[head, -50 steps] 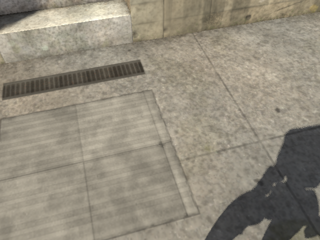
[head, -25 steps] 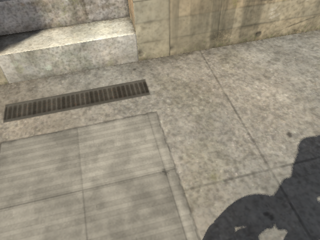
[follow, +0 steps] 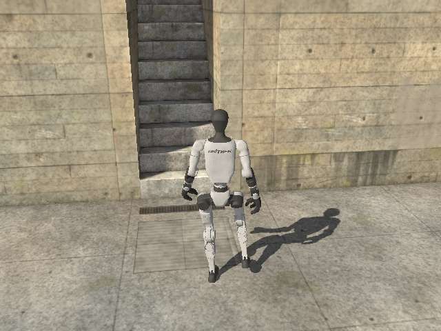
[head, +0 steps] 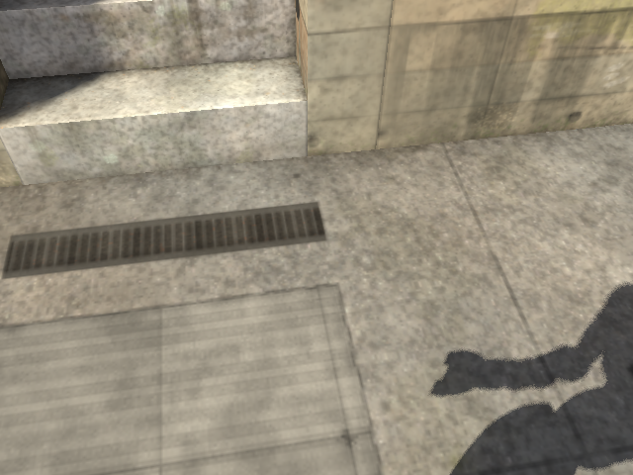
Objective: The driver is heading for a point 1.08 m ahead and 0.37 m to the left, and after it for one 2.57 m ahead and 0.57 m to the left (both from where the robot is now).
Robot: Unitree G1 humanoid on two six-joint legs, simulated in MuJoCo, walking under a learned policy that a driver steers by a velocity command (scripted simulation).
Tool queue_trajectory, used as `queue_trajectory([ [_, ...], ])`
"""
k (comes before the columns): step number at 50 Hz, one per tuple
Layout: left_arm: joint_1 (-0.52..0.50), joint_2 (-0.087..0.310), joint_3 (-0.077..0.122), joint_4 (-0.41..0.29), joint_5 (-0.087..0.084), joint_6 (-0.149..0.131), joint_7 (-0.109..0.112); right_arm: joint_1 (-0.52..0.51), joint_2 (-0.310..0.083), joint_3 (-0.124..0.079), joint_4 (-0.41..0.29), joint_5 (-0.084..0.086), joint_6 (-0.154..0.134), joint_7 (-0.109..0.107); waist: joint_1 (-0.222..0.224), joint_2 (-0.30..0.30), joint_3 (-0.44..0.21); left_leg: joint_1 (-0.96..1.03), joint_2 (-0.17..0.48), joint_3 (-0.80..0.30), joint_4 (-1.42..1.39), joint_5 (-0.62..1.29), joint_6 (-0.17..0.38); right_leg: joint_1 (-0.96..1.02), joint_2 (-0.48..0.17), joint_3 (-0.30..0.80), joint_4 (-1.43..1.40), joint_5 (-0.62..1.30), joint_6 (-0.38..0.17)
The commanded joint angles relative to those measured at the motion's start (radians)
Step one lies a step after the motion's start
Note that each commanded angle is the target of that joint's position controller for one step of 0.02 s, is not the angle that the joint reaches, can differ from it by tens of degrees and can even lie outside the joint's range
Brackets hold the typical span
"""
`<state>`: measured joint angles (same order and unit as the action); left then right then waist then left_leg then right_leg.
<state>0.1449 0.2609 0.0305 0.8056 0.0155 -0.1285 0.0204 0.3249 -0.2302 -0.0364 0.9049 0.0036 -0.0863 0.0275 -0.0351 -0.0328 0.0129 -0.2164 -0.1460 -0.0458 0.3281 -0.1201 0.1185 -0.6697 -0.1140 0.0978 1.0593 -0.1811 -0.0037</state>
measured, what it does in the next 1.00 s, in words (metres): walks ahead, turning left: right foot, then left foot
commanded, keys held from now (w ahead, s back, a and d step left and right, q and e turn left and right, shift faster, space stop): w+q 0.38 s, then q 0.48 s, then w+q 0.14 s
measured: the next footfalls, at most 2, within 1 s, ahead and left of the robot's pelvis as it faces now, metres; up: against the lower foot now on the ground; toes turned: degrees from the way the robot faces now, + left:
right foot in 0.24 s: +0.31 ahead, -0.14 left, +0.00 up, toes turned +13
left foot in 0.72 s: +0.44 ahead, +0.15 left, +0.00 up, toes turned +26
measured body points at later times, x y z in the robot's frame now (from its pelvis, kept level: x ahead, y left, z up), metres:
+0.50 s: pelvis +0.26 -0.04 +0.00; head +0.29 -0.05 +0.45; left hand +0.23 +0.24 -0.11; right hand +0.48 -0.26 -0.10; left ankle +0.29 +0.13 -0.66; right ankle +0.27 -0.15 -0.74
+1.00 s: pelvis +0.38 +0.03 -0.01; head +0.40 +0.07 +0.44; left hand +0.36 +0.35 -0.12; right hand +0.66 -0.12 -0.09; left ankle +0.40 +0.14 -0.74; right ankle +0.51 -0.09 -0.69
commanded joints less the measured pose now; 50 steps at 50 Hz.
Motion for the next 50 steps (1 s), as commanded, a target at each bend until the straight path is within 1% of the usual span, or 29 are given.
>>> queue_trajectory([
  [1,0.0,0.051,0.013,-0.064,0.009,0.009,0.016,-0.051,-0.162,-0.037,-0.092,0.008,-0.02,-0.024,0.034,0.075,0.032,-0.21,0.215,-0.202,-0.172,0.044,0.152,0.124,0.031,-0.048,-0.232,0.186,0.036],
  [4,-0.115,0.039,0.006,-0.101,-0.01,0.004,0.008,0.017,-0.177,-0.044,-0.084,0.022,-0.009,-0.033,-0.019,0.102,0.006,-0.134,0.216,-0.226,-0.125,0.003,0.119,0.169,0.083,-0.047,-0.442,0.272,0.05],
  [7,-0.174,0.074,0.014,-0.134,-0.025,-0.006,-0.006,0.056,-0.167,-0.044,-0.08,0.029,0.004,-0.038,-0.039,0.104,-0.007,-0.018,0.256,-0.32,-0.053,-0.072,0.111,0.177,0.096,-0.013,-0.541,0.232,0.05],
  [9,-0.172,0.103,0.025,-0.146,-0.028,-0.02,-0.018,0.05,-0.172,-0.047,-0.09,0.023,0.013,-0.044,-0.02,0.121,-0.015,0.039,0.276,-0.385,0.012,-0.077,0.101,0.22,0.106,-0.003,-0.593,0.145,0.03],
  [10,-0.135,0.115,0.032,-0.14,-0.029,-0.027,-0.02,0.036,-0.172,-0.048,-0.098,0.02,0.018,-0.046,0.005,0.139,-0.025,0.049,0.271,-0.403,0.054,-0.054,0.091,0.276,0.11,-0.012,-0.621,0.106,0.013],
  [11,-0.051,0.133,0.043,-0.118,-0.025,-0.032,-0.017,0.024,-0.15,-0.041,-0.109,0.017,0.021,-0.046,0.048,0.144,-0.06,0.035,0.235,-0.395,0.128,-0.026,0.068,0.394,0.105,-0.025,-0.662,0.085,-0.014],
  [12,0.093,0.177,0.059,-0.098,-0.012,-0.037,-0.01,0.003,-0.1,-0.022,-0.129,0.009,0.017,-0.041,0.115,0.101,-0.169,-0.057,0.183,-0.33,0.336,-0.031,0.033,0.627,-0.008,0.064,-0.642,0.069,-0.075],
  [13,0.232,0.261,0.082,-0.085,0.006,-0.027,-0.001,0.075,-0.039,-0.004,-0.156,0.023,0.003,-0.037,0.123,-0.123,-0.308,-0.367,0.046,-0.161,0.649,-0.23,-0.044,0.991,-0.221,0.382,-0.667,-0.043,-0.207],
  [14,0.271,0.241,0.084,-0.063,-0.007,-0.013,-0.009,0.125,-0.081,-0.004,-0.177,0.039,-0.005,-0.035,0.105,-0.312,-0.336,-0.574,0.075,-0.122,0.854,-0.471,-0.056,1.051,-0.35,0.697,-0.744,-0.228,-0.277],
  [15,0.217,0.144,0.061,-0.087,-0.011,-0.01,-0.009,0.081,-0.171,-0.026,-0.163,0.045,0.002,-0.035,0.114,-0.165,-0.21,-0.631,0.135,-0.151,0.958,-0.389,-0.064,0.94,-0.314,0.602,-0.759,-0.287,-0.241],
  [16,0.171,0.113,0.051,-0.096,-0.014,-0.003,-0.01,0.014,-0.178,-0.032,-0.172,0.034,0.011,-0.035,0.11,-0.065,-0.115,-0.621,0.169,-0.119,0.977,-0.3,-0.074,0.815,-0.264,0.434,-0.768,-0.194,-0.199],
  [17,0.12,0.099,0.044,-0.097,-0.013,0.002,-0.014,-0.016,-0.159,-0.033,-0.183,0.023,0.015,-0.035,0.087,-0.024,-0.059,-0.59,0.195,-0.106,0.939,-0.232,-0.081,0.707,-0.21,0.324,-0.802,-0.091,-0.178],
  [20,0.073,0.084,0.04,-0.08,-0.006,-0.001,-0.023,-0.026,-0.105,-0.035,-0.203,0.024,0.037,-0.025,0.043,-0.065,0.006,-0.505,0.235,-0.061,0.879,-0.152,-0.098,0.544,-0.131,0.102,-0.87,0.168,-0.166],
  [23,0.071,0.123,0.055,-0.06,-0.005,-0.002,-0.02,-0.053,-0.087,-0.035,-0.246,0.014,0.047,-0.028,0.025,-0.053,0.001,-0.508,0.225,-0.034,0.76,-0.094,-0.131,0.538,-0.126,-0.047,-0.843,0.579,-0.184],
  [28,0.065,0.168,0.064,-0.048,-0.018,0.035,0.01,-0.179,-0.066,-0.027,-0.301,0.009,0.047,0.004,0.062,-0.061,-0.036,-0.375,0.204,0.049,0.428,0.15,-0.125,0.55,-0.105,-0.2,-0.803,0.581,-0.155],
  [32,0.061,0.207,0.077,-0.044,-0.046,0.056,0.016,-0.222,-0.112,-0.049,-0.351,0.005,0.055,0.031,0.055,-0.076,-0.052,-0.32,0.184,0.07,0.316,0.043,-0.077,0.626,-0.155,-0.204,-0.701,0.567,-0.128],
  [34,0.041,0.214,0.083,-0.051,-0.057,0.068,0.021,-0.13,-0.147,-0.071,-0.338,0.001,0.054,0.032,0.002,-0.061,-0.093,-0.19,0.131,0.109,0.209,0.023,-0.033,0.63,-0.134,-0.229,-0.53,0.652,-0.098],
  [35,0.07,0.186,0.074,-0.05,-0.051,0.071,0.02,-0.025,-0.193,-0.096,-0.307,-0.001,0.05,0.02,-0.039,-0.002,-0.146,-0.028,0.09,0.11,0.124,0.141,0.002,0.581,-0.07,-0.26,-0.343,0.591,-0.059],
  [36,0.125,0.135,0.052,-0.076,-0.002,0.067,0.012,0.045,-0.302,-0.123,-0.316,-0.006,0.054,-0.007,-0.046,0.194,-0.228,0.242,0.303,-0.167,0.159,0.593,0.091,0.314,0.004,-0.276,-0.022,0.139,0.01],
  [37,0.221,0.07,0.024,-0.102,0.025,0.056,-0.006,-0.005,-0.371,-0.116,-0.362,-0.027,0.053,-0.014,0.051,0.336,-0.363,0.457,0.546,-0.586,0.17,0.873,0.32,0.016,0.171,-0.148,0.291,-0.579,0.059],
  [38,0.168,0.16,0.04,-0.093,-0.005,0.055,-0.018,-0.004,-0.29,-0.102,-0.377,-0.02,0.057,-0.006,-0.027,0.195,-0.458,0.422,0.521,-0.565,0.102,0.632,0.319,-0.008,0.13,0.011,0.359,-0.49,0.05],
  [39,0.093,0.176,0.044,-0.115,-0.028,0.062,-0.018,-0.071,-0.25,-0.089,-0.381,-0.008,0.056,-0.004,-0.013,0.137,-0.338,0.32,0.467,-0.46,0.079,0.46,0.259,-0.052,0.1,0.0,0.327,-0.391,0.037],
  [40,0.072,0.161,0.044,-0.108,-0.018,0.076,-0.004,-0.115,-0.214,-0.079,-0.378,0.012,0.063,-0.009,0.014,0.056,-0.238,0.193,0.403,-0.375,0.058,0.326,0.189,-0.049,0.064,-0.01,0.247,-0.317,0.041],
  [41,0.058,0.165,0.048,-0.11,-0.006,0.091,0.01,-0.151,-0.196,-0.071,-0.385,0.017,0.072,-0.014,0.035,0.057,-0.181,0.071,0.363,-0.336,0.03,0.249,0.155,-0.006,0.049,-0.011,0.176,-0.27,0.046],
  [42,0.07,0.164,0.05,-0.112,-0.002,0.104,0.013,-0.179,-0.205,-0.072,-0.391,0.006,0.078,-0.017,0.064,0.083,-0.158,-0.036,0.327,-0.304,0.01,0.234,0.144,0.067,0.058,-0.025,0.144,-0.233,0.049],
  [43,0.083,0.151,0.049,-0.112,0.002,0.11,0.015,-0.194,-0.212,-0.074,-0.395,-0.007,0.081,-0.02,0.075,0.108,-0.153,-0.088,0.305,-0.286,0.001,0.247,0.142,0.107,0.074,-0.038,0.115,-0.209,0.054],
  [44,0.098,0.134,0.045,-0.11,0.002,0.11,0.016,-0.19,-0.209,-0.075,-0.391,-0.01,0.08,-0.026,0.08,0.121,-0.17,-0.106,0.287,-0.274,-0.01,0.178,0.143,0.129,0.08,-0.042,0.065,-0.187,0.058],
  [47,0.048,0.114,0.038,-0.132,-0.002,0.106,0.013,-0.17,-0.209,-0.076,-0.388,0.005,0.078,-0.046,0.052,0.159,-0.17,-0.109,0.267,-0.335,-0.066,-0.235,0.143,0.123,0.089,-0.035,-0.098,-0.135,0.063],
  [50,-0.003,0.117,0.039,-0.153,-0.011,0.088,0.004,-0.15,-0.225,-0.081,-0.384,0.007,0.075,-0.055,0.028,0.186,-0.15,-0.1,0.276,-0.4,-0.079,-0.367,0.127,0.142,0.106,-0.025,-0.235,-0.127,0.054],
])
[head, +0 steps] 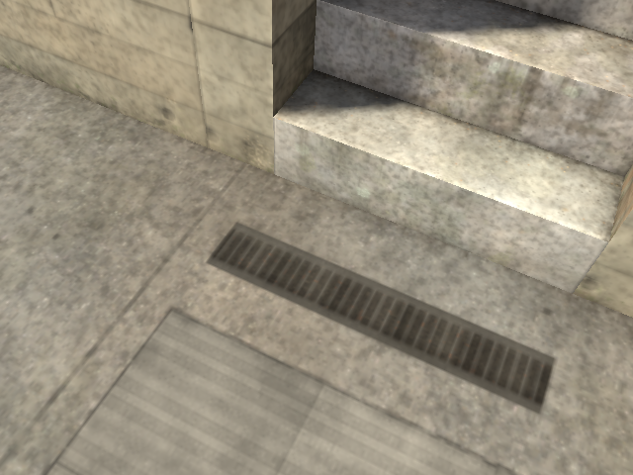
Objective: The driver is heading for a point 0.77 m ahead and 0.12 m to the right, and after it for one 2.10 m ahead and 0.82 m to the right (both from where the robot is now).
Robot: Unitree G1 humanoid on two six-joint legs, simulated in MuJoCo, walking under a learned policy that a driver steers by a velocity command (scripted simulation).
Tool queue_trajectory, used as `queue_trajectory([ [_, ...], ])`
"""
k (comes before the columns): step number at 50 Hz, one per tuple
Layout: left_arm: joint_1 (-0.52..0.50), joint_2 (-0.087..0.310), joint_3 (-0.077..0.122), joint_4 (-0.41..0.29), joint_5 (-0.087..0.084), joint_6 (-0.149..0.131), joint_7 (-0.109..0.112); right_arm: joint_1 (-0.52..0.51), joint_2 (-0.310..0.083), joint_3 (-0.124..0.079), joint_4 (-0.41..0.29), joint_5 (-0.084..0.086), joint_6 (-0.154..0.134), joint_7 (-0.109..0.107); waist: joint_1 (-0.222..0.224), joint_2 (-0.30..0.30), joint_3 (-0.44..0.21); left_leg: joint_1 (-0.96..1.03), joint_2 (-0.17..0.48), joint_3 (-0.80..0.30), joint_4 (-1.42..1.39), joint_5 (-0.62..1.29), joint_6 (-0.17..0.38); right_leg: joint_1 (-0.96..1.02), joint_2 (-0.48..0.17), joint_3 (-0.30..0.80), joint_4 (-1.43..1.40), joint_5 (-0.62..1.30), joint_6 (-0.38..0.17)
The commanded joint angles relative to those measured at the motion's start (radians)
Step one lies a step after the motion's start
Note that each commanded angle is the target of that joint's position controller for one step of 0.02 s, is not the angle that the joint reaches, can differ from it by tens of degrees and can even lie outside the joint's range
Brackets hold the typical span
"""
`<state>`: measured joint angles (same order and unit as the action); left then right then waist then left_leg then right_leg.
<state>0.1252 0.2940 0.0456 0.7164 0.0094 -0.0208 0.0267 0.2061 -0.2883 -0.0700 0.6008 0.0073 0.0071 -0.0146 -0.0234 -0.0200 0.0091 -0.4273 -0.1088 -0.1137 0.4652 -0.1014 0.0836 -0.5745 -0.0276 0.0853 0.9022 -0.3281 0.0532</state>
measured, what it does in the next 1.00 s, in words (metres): walks ahead: right foot, then left foot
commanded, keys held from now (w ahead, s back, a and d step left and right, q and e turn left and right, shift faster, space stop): w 0.78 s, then w+e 0.22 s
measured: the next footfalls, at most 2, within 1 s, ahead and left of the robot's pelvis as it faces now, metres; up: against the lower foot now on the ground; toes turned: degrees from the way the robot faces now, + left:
right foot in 0.16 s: +0.09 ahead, -0.15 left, +0.00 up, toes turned +6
left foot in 0.64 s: +0.35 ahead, +0.15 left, +0.00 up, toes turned +7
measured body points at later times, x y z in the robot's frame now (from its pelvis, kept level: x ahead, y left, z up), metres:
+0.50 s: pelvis +0.14 -0.02 +0.01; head +0.17 -0.04 +0.46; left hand +0.09 +0.24 -0.10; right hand +0.37 -0.24 -0.08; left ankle +0.27 +0.16 -0.68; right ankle +0.05 -0.15 -0.73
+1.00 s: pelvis +0.39 +0.05 +0.01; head +0.41 +0.06 +0.46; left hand +0.56 +0.32 -0.09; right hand +0.45 -0.22 -0.11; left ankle +0.31 +0.14 -0.73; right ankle +0.58 -0.10 -0.68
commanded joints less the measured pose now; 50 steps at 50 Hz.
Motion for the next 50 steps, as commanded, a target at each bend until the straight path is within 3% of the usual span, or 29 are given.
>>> queue_trajectory([
  [1,0.017,0.084,0.024,-0.064,-0.007,-0.028,-0.007,-0.022,-0.167,-0.046,-0.076,0.003,-0.019,-0.013,0.011,0.175,-0.146,0.122,0.244,-0.335,-0.209,-0.398,0.156,0.06,0.021,-0.019,-0.114,0.018,-0.008],
  [5,0.041,0.067,0.023,-0.065,-0.014,-0.056,-0.026,0.026,-0.144,-0.031,-0.05,0.001,-0.018,-0.002,0.006,0.182,-0.12,0.076,0.247,-0.35,-0.184,-0.478,0.142,0.205,0.036,-0.068,-0.247,-0.009,-0.047],
  [7,0.111,0.049,0.024,-0.045,-0.013,-0.068,-0.031,0.01,-0.12,-0.019,-0.046,0.003,-0.013,0.002,0.058,0.161,-0.083,-0.01,0.204,-0.33,-0.149,-0.533,0.105,0.359,0.036,-0.092,-0.408,0.055,-0.086],
  [8,0.174,0.062,0.03,-0.028,-0.006,-0.072,-0.028,-0.003,-0.087,-0.008,-0.05,0.003,-0.014,0.002,0.086,0.128,-0.073,-0.083,0.162,-0.294,-0.075,-0.536,0.066,0.455,-0.017,-0.048,-0.467,0.028,-0.109],
  [9,0.282,0.115,0.04,-0.01,0.011,-0.075,-0.023,-0.025,-0.013,0.012,-0.062,0.005,-0.02,0.001,0.112,-0.026,-0.078,-0.211,0.063,-0.162,0.22,-0.495,-0.002,0.559,-0.204,0.177,-0.581,-0.132,-0.164],
  [10,0.306,0.22,0.07,0.007,0.032,-0.075,-0.035,-0.054,-0.04,0.003,-0.108,0.025,-0.043,0.004,0.09,-0.237,0.029,-0.456,-0.012,-0.035,0.384,-0.44,-0.017,0.562,-0.347,0.538,-0.724,-0.402,-0.271],
  [11,0.259,0.194,0.071,-0.006,0.017,-0.084,-0.032,-0.068,-0.107,-0.016,-0.098,0.024,-0.063,0.006,0.073,-0.173,0.096,-0.523,0.051,-0.097,0.502,-0.356,-0.018,0.53,-0.376,0.58,-0.74,-0.446,-0.304],
  [12,0.225,0.146,0.058,-0.014,-0.002,-0.087,-0.025,-0.047,-0.123,-0.023,-0.075,0.02,-0.071,0.014,0.05,-0.134,0.097,-0.54,0.069,-0.098,0.534,-0.267,-0.022,0.548,-0.334,0.498,-0.729,-0.38,-0.279],
  [14,0.202,0.118,0.046,-0.017,-0.014,-0.083,-0.022,-0.032,-0.104,-0.022,-0.045,0.001,-0.073,0.02,0.038,-0.105,0.069,-0.511,0.113,-0.034,0.553,-0.153,-0.048,0.559,-0.267,0.354,-0.738,-0.222,-0.239],
  [16,0.224,0.1,0.036,-0.004,-0.006,-0.085,-0.023,-0.055,-0.066,-0.014,-0.034,-0.005,-0.075,0.025,0.05,-0.1,0.054,-0.444,0.137,0.033,0.567,-0.044,-0.068,0.515,-0.217,0.23,-0.758,-0.042,-0.229],
  [20,0.297,0.09,0.028,0.039,-0.012,-0.074,-0.024,-0.147,-0.016,0.002,-0.045,0.0,-0.079,0.03,0.097,-0.106,0.055,-0.375,0.16,0.094,0.408,0.067,-0.09,0.514,-0.174,0.083,-0.763,0.173,-0.222],
  [22,0.323,0.105,0.028,0.056,-0.015,-0.067,-0.024,-0.209,0.0,0.01,-0.058,0.007,-0.086,0.041,0.123,-0.118,0.064,-0.311,0.153,0.115,0.281,0.105,-0.093,0.51,-0.168,0.041,-0.755,0.229,-0.217],
  [26,0.36,0.144,0.035,0.08,-0.029,-0.056,-0.025,-0.282,-0.006,0.013,-0.073,0.023,-0.096,0.065,0.146,-0.123,0.091,-0.204,0.128,0.149,0.13,0.07,-0.081,0.524,-0.204,0.037,-0.733,0.258,-0.226],
  [29,0.352,0.171,0.045,0.095,-0.04,-0.042,-0.02,-0.25,-0.043,0.002,-0.074,0.024,-0.105,0.073,0.096,-0.141,0.079,-0.11,0.11,0.149,0.046,-0.016,-0.031,0.588,-0.247,0.051,-0.665,0.438,-0.21],
  [30,0.332,0.18,0.048,0.095,-0.043,-0.038,-0.017,-0.173,-0.068,-0.012,-0.054,0.019,-0.105,0.068,0.041,-0.138,0.027,0.015,0.084,0.169,0.009,-0.01,-0.006,0.589,-0.233,0.02,-0.575,0.628,-0.193],
  [31,0.326,0.167,0.043,0.093,-0.04,-0.036,-0.014,-0.024,-0.113,-0.035,-0.006,0.015,-0.102,0.057,-0.033,-0.11,-0.077,0.234,0.073,0.176,-0.009,0.012,0.027,0.546,-0.186,-0.033,-0.401,0.767,-0.168],
  [32,0.307,0.126,0.025,0.062,-0.018,-0.042,-0.011,0.178,-0.175,-0.055,0.033,0.003,-0.097,0.043,-0.119,-0.03,-0.241,0.571,0.231,0.01,0.042,0.022,0.087,0.335,-0.145,-0.064,-0.113,0.572,-0.132],
  [33,0.402,-0.01,-0.016,0.024,-0.013,-0.064,-0.015,0.248,-0.277,-0.07,0.055,-0.012,-0.092,0.041,-0.068,0.286,-0.383,0.896,0.493,-0.477,-0.046,-0.166,0.239,-0.069,0.039,-0.085,0.258,-0.084,-0.065],
  [34,0.366,0.078,0.005,0.041,-0.039,-0.089,-0.019,0.258,-0.187,-0.048,0.062,-0.005,-0.091,0.04,-0.1,0.269,-0.403,0.857,0.507,-0.619,-0.148,-0.268,0.253,-0.176,0.022,0.045,0.4,-0.224,-0.068],
  [35,0.266,0.132,0.022,0.012,-0.061,-0.098,-0.025,0.191,-0.141,-0.03,0.065,0.0,-0.09,0.037,-0.087,0.217,-0.232,0.736,0.464,-0.455,-0.155,-0.21,0.209,-0.249,-0.031,0.022,0.426,-0.154,-0.078],
  [36,0.208,0.124,0.019,0.003,-0.05,-0.1,-0.024,0.128,-0.115,-0.02,0.061,0.001,-0.089,0.037,-0.06,0.132,-0.151,0.594,0.414,-0.326,-0.169,-0.115,0.179,-0.217,-0.075,-0.006,0.384,-0.066,-0.081],
  [37,0.179,0.114,0.021,-0.001,-0.029,-0.098,-0.023,0.071,-0.093,-0.012,0.057,-0.007,-0.089,0.041,-0.029,0.09,-0.086,0.469,0.371,-0.249,-0.201,-0.032,0.167,-0.182,-0.098,-0.018,0.327,-0.008,-0.074],
  [39,0.215,0.081,0.021,0.009,-0.023,-0.076,-0.028,0.024,-0.068,-0.006,0.061,-0.015,-0.098,0.044,0.03,0.118,-0.057,0.334,0.329,-0.166,-0.265,0.056,0.167,-0.081,-0.124,-0.014,0.271,0.054,-0.065],
  [42,0.206,0.052,0.016,0.007,-0.024,-0.044,-0.028,0.018,-0.088,-0.015,0.095,-0.011,-0.122,0.042,0.056,0.095,-0.007,0.252,0.33,-0.05,-0.327,0.142,0.176,-0.088,-0.129,-0.018,0.201,0.126,-0.039],
  [47,0.042,0.037,0.007,-0.042,-0.028,-0.048,-0.043,0.049,-0.12,-0.019,0.142,-0.016,-0.125,0.028,0.003,0.065,0.047,0.261,0.3,0.112,-0.353,0.18,0.121,-0.089,-0.092,-0.021,-0.101,0.401,-0.051],
  [50,-0.055,0.03,0.001,-0.084,-0.032,-0.052,-0.06,0.095,-0.144,-0.023,0.172,-0.008,-0.119,0.024,-0.04,0.05,0.071,0.347,0.333,0.145,-0.355,0.165,0.107,-0.102,-0.074,-0.044,-0.216,0.442,-0.073],
])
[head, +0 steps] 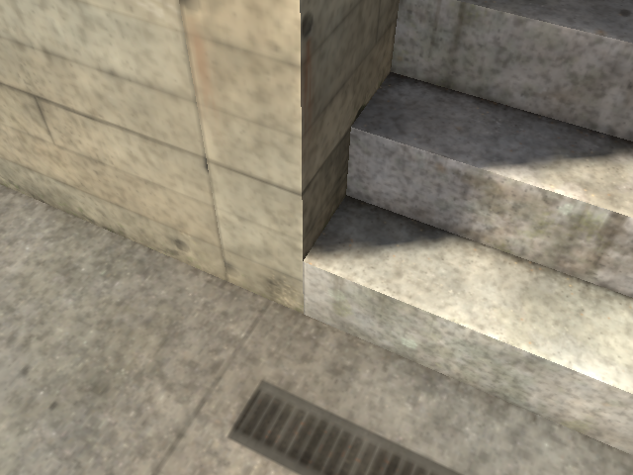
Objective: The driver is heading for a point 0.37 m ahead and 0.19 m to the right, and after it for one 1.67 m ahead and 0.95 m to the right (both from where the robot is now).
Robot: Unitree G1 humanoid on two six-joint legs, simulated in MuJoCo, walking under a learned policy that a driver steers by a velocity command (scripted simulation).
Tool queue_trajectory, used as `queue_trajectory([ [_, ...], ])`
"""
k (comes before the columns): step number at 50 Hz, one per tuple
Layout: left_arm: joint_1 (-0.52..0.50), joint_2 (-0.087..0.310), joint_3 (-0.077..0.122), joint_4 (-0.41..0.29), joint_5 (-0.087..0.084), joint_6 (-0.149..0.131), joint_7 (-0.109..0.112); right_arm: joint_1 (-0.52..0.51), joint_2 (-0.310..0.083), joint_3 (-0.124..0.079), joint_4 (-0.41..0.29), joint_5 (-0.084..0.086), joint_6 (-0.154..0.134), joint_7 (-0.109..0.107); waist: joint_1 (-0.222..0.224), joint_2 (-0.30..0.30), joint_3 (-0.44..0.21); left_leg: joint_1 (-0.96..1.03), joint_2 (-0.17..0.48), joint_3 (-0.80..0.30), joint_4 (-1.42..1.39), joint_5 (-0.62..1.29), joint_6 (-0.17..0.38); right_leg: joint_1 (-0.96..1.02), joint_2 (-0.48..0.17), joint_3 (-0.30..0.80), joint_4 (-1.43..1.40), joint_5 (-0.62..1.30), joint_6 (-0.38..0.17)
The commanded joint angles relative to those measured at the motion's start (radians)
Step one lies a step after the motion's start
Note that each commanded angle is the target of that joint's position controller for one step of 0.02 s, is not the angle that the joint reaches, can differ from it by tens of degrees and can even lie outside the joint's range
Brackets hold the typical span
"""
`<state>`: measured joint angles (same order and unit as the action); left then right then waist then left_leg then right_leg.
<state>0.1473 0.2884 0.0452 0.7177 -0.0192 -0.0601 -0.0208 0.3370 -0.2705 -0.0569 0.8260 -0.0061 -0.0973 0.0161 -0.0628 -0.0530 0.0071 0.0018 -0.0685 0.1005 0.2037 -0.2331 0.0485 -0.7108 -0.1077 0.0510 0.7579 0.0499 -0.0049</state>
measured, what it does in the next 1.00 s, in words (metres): walks ahead, turning right: right foot, then left foot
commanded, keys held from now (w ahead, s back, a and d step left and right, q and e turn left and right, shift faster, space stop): w+e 0.28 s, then e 0.72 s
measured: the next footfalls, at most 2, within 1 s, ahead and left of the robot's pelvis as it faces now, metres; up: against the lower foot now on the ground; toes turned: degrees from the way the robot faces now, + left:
right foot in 0.16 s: +0.28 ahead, -0.14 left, +0.00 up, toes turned -8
left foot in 0.64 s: +0.48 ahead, +0.01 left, +0.00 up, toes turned -24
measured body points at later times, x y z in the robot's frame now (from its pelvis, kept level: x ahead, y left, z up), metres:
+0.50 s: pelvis +0.26 -0.06 +0.00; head +0.31 -0.08 +0.45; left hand +0.37 +0.21 -0.11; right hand +0.35 -0.35 -0.12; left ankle +0.42 +0.07 -0.69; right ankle +0.24 -0.13 -0.74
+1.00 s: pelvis +0.33 -0.05 +0.00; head +0.38 -0.07 +0.45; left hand +0.64 +0.07 -0.10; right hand +0.26 -0.36 -0.11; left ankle +0.44 +0.02 -0.74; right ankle +0.27 -0.17 -0.71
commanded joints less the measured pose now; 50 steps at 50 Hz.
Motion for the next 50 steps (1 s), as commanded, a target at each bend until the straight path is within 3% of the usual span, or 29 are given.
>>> queue_trajectory([
  [1,-0.101,0.036,0.001,-0.1,-0.005,-0.013,-0.019,-0.023,-0.166,-0.037,-0.043,0.009,-0.009,-0.008,-0.009,0.079,0.08,-0.037,0.305,-0.06,-0.081,0.301,0.137,0.016,0.009,-0.013,-0.098,0.053,-0.024],
  [3,-0.139,0.043,0.002,-0.131,-0.003,-0.012,-0.031,-0.009,-0.174,-0.04,-0.026,0.015,0.004,-0.011,-0.017,0.079,0.085,0.052,0.328,-0.045,-0.043,0.345,0.121,-0.015,0.017,-0.028,-0.132,-0.01,-0.044],
  [5,-0.139,0.057,0.008,-0.156,0.0,-0.01,-0.042,-0.017,-0.192,-0.045,-0.022,0.019,0.02,-0.017,0.0,0.096,0.067,0.108,0.336,-0.016,0.039,0.538,0.097,0.021,0.049,-0.074,-0.153,-0.114,-0.071],
  [6,-0.092,0.064,0.008,-0.129,0.094,0.015,-0.047,0.027,-0.161,-0.028,0.004,-0.049,0.017,-0.022,0.018,0.141,0.049,0.106,0.302,0.046,0.12,0.668,0.062,0.135,0.105,-0.157,-0.187,-0.187,-0.094],
  [7,-0.017,0.08,0.022,-0.11,0.103,0.021,-0.042,0.054,-0.17,-0.029,0.011,-0.046,0.017,-0.025,0.038,0.159,-0.002,0.078,0.29,0.059,0.268,0.825,0.052,0.273,0.164,-0.189,-0.179,-0.247,-0.118],
  [8,0.148,0.107,0.038,-0.063,0.103,0.018,-0.031,0.058,-0.185,-0.027,0.01,-0.042,0.022,-0.03,0.118,0.137,-0.088,0.015,0.265,0.091,0.496,0.845,0.033,0.471,0.208,-0.18,-0.223,-0.268,-0.151],
  [9,0.296,0.195,0.067,-0.041,0.103,0.01,-0.017,0.083,-0.15,-0.014,-0.021,-0.029,0.024,-0.03,0.181,0.048,-0.22,-0.231,0.23,0.098,0.816,0.575,0.003,0.771,0.046,0.058,-0.238,-0.358,-0.217],
  [10,0.294,0.319,0.099,-0.048,0.077,0.014,-0.013,0.112,-0.063,0.005,-0.083,-0.023,0.019,-0.009,0.123,-0.223,-0.342,-0.589,0.031,0.045,1.161,-0.297,-0.045,1.015,-0.241,0.625,-0.356,-0.311,-0.365],
  [11,0.301,0.268,0.089,-0.034,0.035,0.021,-0.014,-0.04,-0.151,-0.012,-0.089,-0.038,0.012,-0.002,0.185,-0.078,-0.342,-0.704,0.052,-0.158,1.204,-0.254,-0.035,1.027,-0.198,0.685,-0.437,-0.271,-0.346],
  [12,0.241,0.234,0.081,-0.022,0.032,0.023,-0.007,-0.085,-0.138,-0.004,-0.11,-0.018,0.004,0.003,0.15,-0.033,-0.2,-0.736,0.111,-0.166,1.167,-0.144,-0.028,0.909,-0.182,0.516,-0.433,-0.205,-0.323],
  [13,0.214,0.188,0.069,-0.013,0.028,0.022,-0.004,-0.088,-0.125,0.003,-0.099,-0.02,-0.008,0.0,0.124,0.035,-0.118,-0.69,0.148,-0.154,1.067,-0.086,-0.02,0.781,-0.151,0.434,-0.456,-0.11,-0.295],
  [14,0.188,0.157,0.059,-0.008,0.023,0.02,-0.003,-0.087,-0.122,0.004,-0.097,-0.032,-0.002,-0.004,0.089,0.045,-0.071,-0.636,0.164,-0.154,1.005,-0.08,-0.025,0.689,-0.113,0.37,-0.479,-0.022,-0.273],
  [16,0.128,0.133,0.046,-0.018,0.028,0.01,-0.003,-0.059,-0.125,0.007,-0.083,-0.051,0.024,-0.007,0.051,0.037,-0.059,-0.521,0.16,-0.143,0.944,-0.105,-0.057,0.573,-0.086,0.283,-0.48,0.293,-0.277],
  [17,0.141,0.146,0.049,0.001,0.032,0.003,-0.004,-0.042,-0.119,0.006,-0.074,-0.045,0.025,-0.011,0.047,0.057,-0.058,-0.503,0.155,-0.134,0.914,-0.112,-0.063,0.551,-0.079,0.252,-0.48,0.389,-0.275],
  [19,0.139,0.161,0.054,0.023,0.033,-0.002,-0.002,-0.053,-0.096,0.014,-0.08,-0.036,0.033,-0.016,0.035,0.03,-0.043,-0.501,0.14,-0.114,0.829,-0.069,-0.081,0.517,-0.037,0.199,-0.476,0.491,-0.269],
  [23,0.153,0.177,0.062,0.054,0.035,0.007,-0.002,-0.155,-0.08,0.028,-0.101,-0.028,0.05,-0.023,0.062,-0.029,-0.051,-0.443,0.104,-0.093,0.573,0.07,-0.089,0.502,0.032,0.152,-0.443,0.418,-0.214],
  [27,0.15,0.169,0.065,0.063,0.038,0.034,0.02,-0.197,-0.116,0.024,-0.091,-0.011,0.064,-0.05,0.075,-0.056,-0.072,-0.373,0.063,-0.122,0.447,0.1,-0.069,0.527,0.017,0.235,-0.361,0.382,-0.158],
  [30,0.071,0.179,0.067,0.04,0.031,0.061,0.043,-0.134,-0.137,0.022,-0.078,-0.015,0.044,-0.066,0.024,-0.049,-0.055,-0.252,0.065,-0.146,0.252,0.113,-0.043,0.505,0.033,0.328,-0.254,0.244,-0.099],
  [31,0.064,0.154,0.059,0.034,0.02,0.06,0.046,-0.077,-0.157,0.018,-0.066,-0.028,0.028,-0.074,0.005,-0.002,-0.081,-0.136,0.135,-0.191,0.161,0.188,-0.023,0.462,0.08,0.317,-0.164,0.183,-0.068],
  [32,0.104,0.078,0.036,0.013,0.013,0.052,0.047,-0.047,-0.219,0.01,-0.077,-0.042,0.024,-0.087,0.028,0.156,-0.143,-0.022,0.378,-0.382,0.138,0.419,0.032,0.395,0.152,0.212,0.024,-0.133,-0.031],
  [33,0.225,0.08,0.041,0.02,0.021,0.069,0.056,-0.099,-0.276,-0.003,-0.087,-0.024,0.046,-0.081,0.092,0.321,-0.162,0.011,0.554,-0.633,0.105,0.672,0.192,0.244,0.314,0.045,0.176,-0.755,-0.007],
  [34,0.236,0.145,0.048,0.059,0.063,0.086,0.057,-0.091,-0.222,-0.003,-0.079,-0.001,0.059,-0.075,0.093,0.225,-0.157,-0.013,0.557,-0.605,0.106,0.646,0.231,0.236,0.222,0.032,0.343,-0.73,0.001],
  [35,0.196,0.168,0.057,0.076,0.068,0.095,0.045,-0.109,-0.159,0.014,-0.086,0.004,0.06,-0.072,0.085,0.146,-0.122,-0.071,0.475,-0.47,0.105,0.546,0.195,0.261,0.197,0.049,0.362,-0.649,0.005],
  [36,0.153,0.165,0.059,0.066,0.066,0.108,0.034,-0.173,-0.129,0.023,-0.101,0.006,0.063,-0.067,0.1,0.137,-0.076,-0.127,0.392,-0.352,0.087,0.422,0.157,0.275,0.168,0.04,0.345,-0.583,0.024],
  [38,0.098,0.131,0.049,0.053,0.057,0.12,0.011,-0.188,-0.127,0.017,-0.097,-0.01,0.067,-0.076,0.083,0.186,-0.024,-0.152,0.316,-0.235,0.065,0.363,0.13,0.262,0.153,0.021,0.317,-0.495,0.05],
  [42,0.043,0.121,0.041,0.026,0.056,0.128,0.001,-0.135,-0.137,0.001,-0.066,-0.001,0.066,-0.065,0.056,0.206,-0.056,-0.093,0.35,-0.182,0.078,0.413,0.167,0.269,0.133,-0.001,0.226,-0.486,0.061],
  [43,-0.032,0.113,0.045,-0.03,-0.02,0.111,0.027,-0.191,-0.226,-0.021,-0.084,-0.039,0.07,-0.069,0.039,0.24,-0.056,-0.068,0.384,-0.201,0.045,0.292,0.159,0.204,0.09,-0.002,0.187,-0.512,0.075],
  [46,-0.072,0.119,0.041,-0.061,0.009,0.091,0.034,-0.198,-0.225,-0.029,-0.079,-0.024,0.082,-0.092,0.023,0.204,-0.069,-0.085,0.403,-0.191,0.018,0.18,0.159,0.245,0.065,-0.028,0.102,-0.463,0.089],
  [50,-0.033,0.11,0.043,-0.074,0.015,0.083,0.011,-0.229,-0.242,-0.038,-0.072,-0.023,0.087,-0.086,0.038,0.224,-0.076,-0.121,0.38,-0.09,0.058,0.197,0.126,0.345,0.072,-0.094,-0.047,-0.424,0.057],
])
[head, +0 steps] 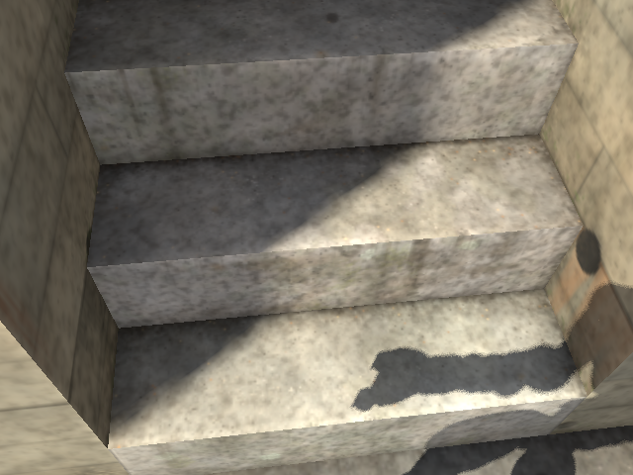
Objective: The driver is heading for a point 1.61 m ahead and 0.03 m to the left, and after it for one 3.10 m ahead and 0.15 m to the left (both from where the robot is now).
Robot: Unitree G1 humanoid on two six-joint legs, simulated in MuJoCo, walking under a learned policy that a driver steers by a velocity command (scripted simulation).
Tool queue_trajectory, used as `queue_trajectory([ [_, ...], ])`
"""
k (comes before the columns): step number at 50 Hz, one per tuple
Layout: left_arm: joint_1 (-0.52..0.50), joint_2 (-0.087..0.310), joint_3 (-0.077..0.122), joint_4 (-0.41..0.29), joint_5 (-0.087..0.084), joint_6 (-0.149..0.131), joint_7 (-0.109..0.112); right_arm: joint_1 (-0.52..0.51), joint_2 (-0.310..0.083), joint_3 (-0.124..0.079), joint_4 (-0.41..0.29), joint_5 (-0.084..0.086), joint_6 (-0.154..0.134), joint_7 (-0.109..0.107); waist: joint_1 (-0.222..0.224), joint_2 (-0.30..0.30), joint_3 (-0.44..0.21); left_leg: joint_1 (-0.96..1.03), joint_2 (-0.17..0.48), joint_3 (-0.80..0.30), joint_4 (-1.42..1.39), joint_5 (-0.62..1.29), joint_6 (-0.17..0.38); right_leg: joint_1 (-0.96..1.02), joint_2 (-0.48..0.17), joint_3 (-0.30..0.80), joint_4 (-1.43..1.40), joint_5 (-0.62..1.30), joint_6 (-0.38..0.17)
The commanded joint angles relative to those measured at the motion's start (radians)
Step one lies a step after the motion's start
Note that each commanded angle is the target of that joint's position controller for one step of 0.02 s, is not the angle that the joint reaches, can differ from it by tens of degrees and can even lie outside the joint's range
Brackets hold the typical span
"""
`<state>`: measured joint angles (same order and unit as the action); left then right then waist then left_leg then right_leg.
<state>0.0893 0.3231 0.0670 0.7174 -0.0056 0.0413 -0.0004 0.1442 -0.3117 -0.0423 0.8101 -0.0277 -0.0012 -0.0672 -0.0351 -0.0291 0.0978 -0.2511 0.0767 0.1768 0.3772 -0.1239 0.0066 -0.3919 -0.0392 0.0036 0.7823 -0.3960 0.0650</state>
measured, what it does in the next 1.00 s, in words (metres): steps on the spot: right foot, then left foot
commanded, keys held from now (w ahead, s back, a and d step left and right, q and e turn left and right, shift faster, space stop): e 0.24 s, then no key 0.76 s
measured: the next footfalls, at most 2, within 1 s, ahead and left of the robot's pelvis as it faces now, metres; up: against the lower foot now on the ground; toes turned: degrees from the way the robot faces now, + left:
right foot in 0.08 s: +0.04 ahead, -0.13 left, +0.00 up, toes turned -6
left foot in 0.54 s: +0.08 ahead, +0.09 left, +0.00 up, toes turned -16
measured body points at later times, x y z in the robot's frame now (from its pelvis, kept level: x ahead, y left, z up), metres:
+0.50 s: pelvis +0.01 -0.04 +0.00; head +0.02 -0.07 +0.45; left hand +0.25 +0.18 -0.07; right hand +0.09 -0.35 -0.12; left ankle +0.04 +0.11 -0.72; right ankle +0.01 -0.13 -0.74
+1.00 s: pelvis +0.02 -0.01 +0.00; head +0.03 -0.02 +0.45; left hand +0.19 +0.23 -0.12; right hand +0.08 -0.30 -0.12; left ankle +0.04 +0.10 -0.74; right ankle +0.01 -0.13 -0.74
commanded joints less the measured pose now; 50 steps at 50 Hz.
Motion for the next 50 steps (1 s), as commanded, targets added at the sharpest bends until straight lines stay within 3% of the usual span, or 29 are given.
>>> queue_trajectory([
  [1,0.039,0.08,0.024,-0.072,0.003,-0.018,-0.017,-0.038,-0.2,-0.053,-0.051,0.006,-0.007,0.0,0.02,0.192,-0.173,0.119,0.233,-0.149,-0.093,0.079,0.155,0.068,0.008,-0.062,-0.136,0.073,-0.03],
  [3,0.091,0.099,0.044,-0.057,-0.008,-0.014,-0.016,-0.012,-0.179,-0.05,-0.031,0.018,-0.001,0.009,0.038,0.153,-0.189,0.063,0.201,-0.081,0.007,0.024,0.09,0.185,0.043,-0.088,-0.261,0.175,-0.084],
  [4,0.165,0.132,0.059,-0.036,-0.012,-0.012,-0.003,0.031,-0.138,-0.04,-0.01,0.023,-0.005,0.015,0.062,0.087,-0.188,-0.027,0.171,-0.043,0.122,-0.076,0.025,0.295,0.021,-0.018,-0.36,0.262,-0.131],
  [5,0.196,0.223,0.078,-0.042,-0.015,-0.01,0.02,0.034,-0.072,-0.018,-0.036,-0.008,-0.01,0.022,0.051,-0.197,-0.163,-0.301,0.053,0.055,0.45,-0.423,-0.085,0.438,-0.208,0.319,-0.433,0.584,-0.239],
  [6,0.146,0.308,0.086,-0.094,0.04,-0.031,0.015,-0.069,-0.081,-0.019,-0.102,-0.018,-0.02,0.012,0.074,-0.211,-0.193,-0.437,-0.058,-0.126,0.692,-0.58,-0.123,0.352,-0.376,0.581,-0.458,0.672,-0.433],
  [7,0.107,0.253,0.075,-0.098,0.046,-0.052,0.009,-0.102,-0.137,-0.035,-0.099,0.003,-0.021,0.014,0.084,-0.091,-0.211,-0.435,-0.043,-0.22,0.8,-0.515,-0.113,0.344,-0.33,0.483,-0.466,0.634,-0.42],
  [8,0.05,0.238,0.067,-0.103,0.04,-0.066,0.007,-0.09,-0.153,-0.041,-0.101,0.02,-0.02,0.019,0.046,-0.093,-0.184,-0.446,-0.042,-0.232,0.811,-0.412,-0.098,0.314,-0.276,0.386,-0.453,0.62,-0.358],
  [9,0.002,0.208,0.06,-0.112,0.022,-0.067,0.009,-0.065,-0.16,-0.047,-0.077,0.018,-0.016,0.012,0.024,-0.067,-0.172,-0.444,-0.032,-0.235,0.799,-0.34,-0.096,0.302,-0.222,0.331,-0.434,0.582,-0.3],
  [10,-0.022,0.18,0.046,-0.115,0.005,-0.059,0.015,-0.047,-0.159,-0.046,-0.07,0.013,-0.013,0.007,0.011,-0.086,-0.164,-0.423,-0.035,-0.232,0.789,-0.294,-0.099,0.269,-0.196,0.303,-0.425,0.581,-0.273],
  [11,-0.019,0.168,0.035,-0.121,0.007,-0.053,0.02,-0.038,-0.156,-0.045,-0.07,0.01,-0.014,0.009,0.005,-0.112,-0.174,-0.374,-0.054,-0.225,0.806,-0.266,-0.102,0.229,-0.177,0.29,-0.424,0.599,-0.271],
  [12,-0.007,0.164,0.03,-0.121,0.011,-0.05,0.025,-0.03,-0.152,-0.045,-0.072,0.006,-0.012,0.01,0.004,-0.126,-0.19,-0.351,-0.073,-0.226,0.81,-0.239,-0.104,0.22,-0.167,0.287,-0.424,0.604,-0.273],
  [16,0.014,0.155,0.014,-0.114,0.022,-0.034,0.043,-0.054,-0.122,-0.035,-0.088,0.025,-0.01,0.009,0.032,-0.138,-0.202,-0.326,-0.082,-0.224,0.64,-0.203,-0.117,0.274,-0.15,0.288,-0.414,0.541,-0.269],
  [20,0.01,0.163,0.006,-0.106,0.031,-0.011,0.05,-0.105,-0.097,-0.017,-0.096,0.02,-0.015,0.036,0.065,-0.132,-0.193,-0.199,-0.076,-0.218,0.402,-0.236,-0.109,0.262,-0.155,0.327,-0.408,0.484,-0.279],
  [23,0.011,0.149,-0.002,-0.088,0.024,-0.005,0.043,-0.086,-0.113,-0.014,-0.073,0.025,-0.025,0.046,0.069,-0.14,-0.161,-0.116,-0.072,-0.212,0.28,-0.263,-0.087,0.236,-0.152,0.375,-0.422,0.396,-0.289],
  [25,-0.012,0.132,-0.012,-0.075,0.019,-0.004,0.041,-0.069,-0.103,-0.009,-0.054,0.021,-0.033,0.051,0.048,-0.121,-0.147,-0.041,-0.073,-0.207,0.103,-0.184,-0.066,0.227,-0.127,0.38,-0.408,0.371,-0.266],
  [26,-0.013,0.12,-0.018,-0.065,0.015,-0.005,0.04,-0.047,-0.095,-0.004,-0.038,0.014,-0.039,0.054,0.03,-0.101,-0.145,0.039,-0.069,-0.205,-0.039,-0.053,-0.048,0.206,-0.104,0.368,-0.402,0.36,-0.238],
  [27,0.023,0.108,-0.024,-0.051,0.022,-0.014,0.037,-0.039,-0.121,-0.002,-0.031,-0.002,-0.041,0.053,0.042,-0.068,-0.161,0.143,-0.023,-0.239,-0.062,0.053,-0.027,0.157,-0.085,0.353,-0.4,0.336,-0.197],
  [28,0.045,0.096,-0.029,-0.039,0.036,-0.025,0.033,-0.019,-0.166,-0.004,-0.032,-0.017,-0.041,0.051,0.055,0.013,-0.185,0.232,0.078,-0.319,-0.028,0.245,0.015,0.094,-0.038,0.295,-0.336,0.259,-0.152],
  [29,0.069,0.085,-0.029,-0.043,0.042,-0.03,0.028,-0.069,-0.187,-0.008,-0.011,-0.011,-0.041,0.055,0.111,0.151,-0.174,0.135,0.111,-0.36,-0.007,0.22,0.094,0.122,0.039,0.193,-0.36,0.127,-0.107],
  [30,0.032,0.123,-0.026,-0.034,0.06,-0.021,0.03,-0.109,-0.131,0.008,-0.031,-0.007,-0.051,0.07,0.085,0.119,-0.177,0.081,0.088,-0.348,-0.035,0.104,0.109,0.187,0.049,0.181,-0.352,0.138,-0.08],
  [31,-0.011,0.135,-0.02,-0.039,0.052,-0.015,0.031,-0.107,-0.118,0.014,-0.024,-0.008,-0.058,0.078,0.062,0.119,-0.161,0.065,0.056,-0.32,-0.038,0.008,0.078,0.187,0.055,0.178,-0.343,0.173,-0.082],
  [34,-0.005,0.113,-0.03,-0.033,0.04,0.0,0.032,-0.086,-0.128,0.023,0.001,-0.006,-0.073,0.081,0.057,0.119,-0.134,0.044,0.021,-0.289,-0.025,-0.041,0.036,0.177,0.044,0.193,-0.35,0.225,-0.107],
  [42,0.038,0.108,-0.036,0.019,0.039,-0.007,0.029,-0.058,-0.127,0.045,0.034,0.001,-0.066,0.07,0.039,0.04,-0.13,0.065,-0.004,-0.267,0.005,-0.042,0.039,0.169,0.044,0.197,-0.368,0.275,-0.096],
  [50,0.084,0.109,-0.044,0.07,0.037,-0.009,0.04,-0.037,-0.122,0.062,0.093,0.005,-0.07,0.073,0.042,0.015,-0.114,0.057,-0.023,-0.257,-0.008,-0.04,0.03,0.204,0.041,0.201,-0.388,0.302,-0.092],
])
